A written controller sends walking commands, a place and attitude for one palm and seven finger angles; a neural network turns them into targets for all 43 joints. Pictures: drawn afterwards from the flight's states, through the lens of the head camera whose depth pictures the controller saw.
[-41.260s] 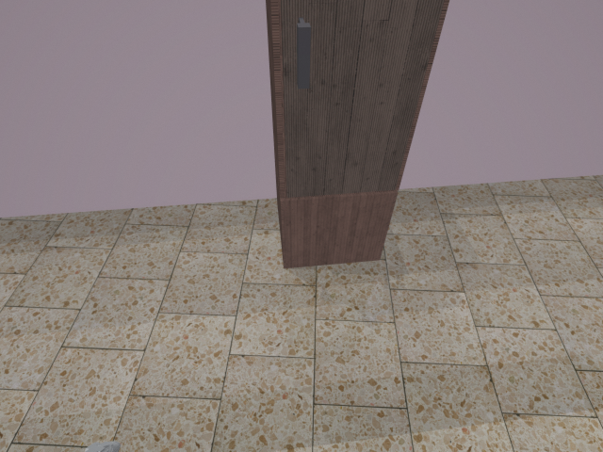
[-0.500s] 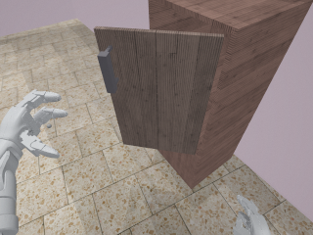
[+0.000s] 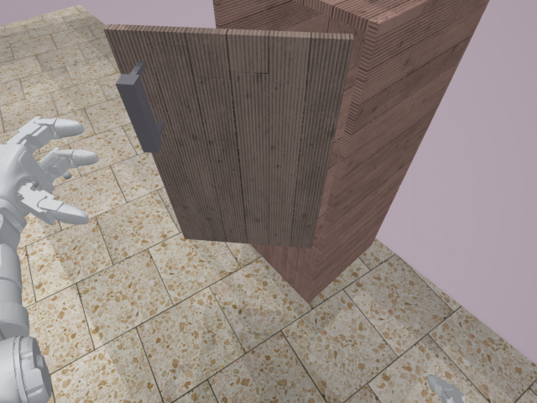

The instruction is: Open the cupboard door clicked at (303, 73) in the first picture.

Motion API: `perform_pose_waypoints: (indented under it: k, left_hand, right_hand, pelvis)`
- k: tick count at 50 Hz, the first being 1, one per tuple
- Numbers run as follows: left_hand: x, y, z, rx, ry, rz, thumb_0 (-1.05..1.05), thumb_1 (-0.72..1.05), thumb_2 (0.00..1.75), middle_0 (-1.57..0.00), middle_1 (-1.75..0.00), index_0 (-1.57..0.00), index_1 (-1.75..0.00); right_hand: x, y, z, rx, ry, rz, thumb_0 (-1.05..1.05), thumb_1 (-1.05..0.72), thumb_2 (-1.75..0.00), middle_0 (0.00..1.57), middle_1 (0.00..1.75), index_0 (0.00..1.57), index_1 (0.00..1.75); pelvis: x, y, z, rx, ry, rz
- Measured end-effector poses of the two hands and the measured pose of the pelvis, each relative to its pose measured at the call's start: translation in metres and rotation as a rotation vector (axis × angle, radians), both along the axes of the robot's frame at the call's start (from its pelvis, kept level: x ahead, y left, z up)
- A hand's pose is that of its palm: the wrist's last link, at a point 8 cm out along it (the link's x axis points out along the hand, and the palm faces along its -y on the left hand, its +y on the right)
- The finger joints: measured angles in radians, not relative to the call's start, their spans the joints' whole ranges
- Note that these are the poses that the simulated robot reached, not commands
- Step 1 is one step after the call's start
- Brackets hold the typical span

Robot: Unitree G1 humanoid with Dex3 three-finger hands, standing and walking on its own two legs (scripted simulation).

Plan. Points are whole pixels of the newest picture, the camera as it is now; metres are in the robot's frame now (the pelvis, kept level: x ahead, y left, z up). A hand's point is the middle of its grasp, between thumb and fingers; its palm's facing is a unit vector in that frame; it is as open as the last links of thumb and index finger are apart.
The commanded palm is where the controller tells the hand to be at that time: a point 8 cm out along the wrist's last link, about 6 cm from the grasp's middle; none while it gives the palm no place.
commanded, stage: move the hooked fingers beside the handle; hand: left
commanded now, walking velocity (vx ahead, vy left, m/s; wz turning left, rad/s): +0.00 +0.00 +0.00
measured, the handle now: (146, 108) +0.55 +0.22 +0.14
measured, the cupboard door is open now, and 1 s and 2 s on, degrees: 44 44 44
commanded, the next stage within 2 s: slide the fingers in behind the handle in 1.78 s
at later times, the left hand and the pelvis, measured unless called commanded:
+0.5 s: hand (81, 145) +0.44 +0.29 +0.15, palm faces -0.03 -1.00 +0.00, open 14.0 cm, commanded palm +0.42 +0.34 +0.15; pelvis +0.00 +0.02 +0.00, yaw +0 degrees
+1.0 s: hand (104, 114) +0.51 +0.28 +0.15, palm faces -0.05 -1.00 +0.00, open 14.0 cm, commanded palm +0.49 +0.33 +0.14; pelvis +0.01 +0.03 -0.01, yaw -1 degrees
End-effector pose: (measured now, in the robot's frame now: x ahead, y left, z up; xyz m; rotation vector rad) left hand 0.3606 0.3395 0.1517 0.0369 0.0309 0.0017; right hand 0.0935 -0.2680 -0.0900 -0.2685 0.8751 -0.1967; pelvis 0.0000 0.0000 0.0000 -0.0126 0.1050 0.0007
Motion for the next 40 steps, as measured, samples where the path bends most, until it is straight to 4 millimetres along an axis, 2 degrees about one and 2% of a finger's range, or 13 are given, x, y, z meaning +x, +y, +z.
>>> perform_pose_waypoints:
  k: [7, 22, 29, 40]
  left_hand:
    - [0.014, 0.006, 0.000, -0.006, 0.001, -0.001, -0.01, -0.50, 0.30, -0.30, -1.20, -0.30, -1.20]
    - [0.055, 0.003, 0.000, -0.030, -0.004, -0.034, -0.01, -0.50, 0.30, -0.30, -1.20, -0.30, -1.20]
    - [0.073, 0.007, -0.001, -0.026, -0.001, -0.036, -0.01, -0.50, 0.30, -0.30, -1.20, -0.30, -1.20]
    - [0.106, 0.000, 0.000, -0.034, -0.006, -0.056, -0.01, -0.50, 0.30, -0.30, -1.20, -0.30, -1.20]
  right_hand:
    - [-0.014, 0.002, -0.002, -0.005, 0.051, -0.017, 0.01, -0.90, -0.90, 0.20, 0.29, 0.20, 0.30]
    - [-0.033, 0.015, -0.006, -0.011, 0.141, -0.050, 0.01, -0.90, -0.90, 0.20, 0.29, 0.20, 0.30]
    - [-0.054, 0.018, -0.008, -0.025, 0.228, -0.081, 0.00, -0.90, -0.90, 0.20, 0.29, 0.20, 0.30]
    - [-0.091, 0.022, -0.010, -0.037, 0.375, -0.142, 0.00, -0.90, -0.90, 0.20, 0.29, 0.20, 0.30]
  pelvis:
    - [0.000, 0.003, -0.001, -0.003, 0.019, 0.000]
    - [0.002, 0.017, -0.002, -0.011, 0.063, -0.004]
    - [0.004, 0.023, -0.003, -0.017, 0.087, -0.003]
    - [0.009, 0.030, -0.005, -0.025, 0.127, -0.003]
